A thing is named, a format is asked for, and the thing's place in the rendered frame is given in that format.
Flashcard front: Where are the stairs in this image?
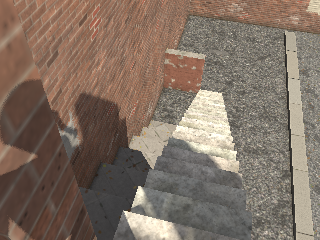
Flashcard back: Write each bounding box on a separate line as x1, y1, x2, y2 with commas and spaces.
113, 89, 253, 240

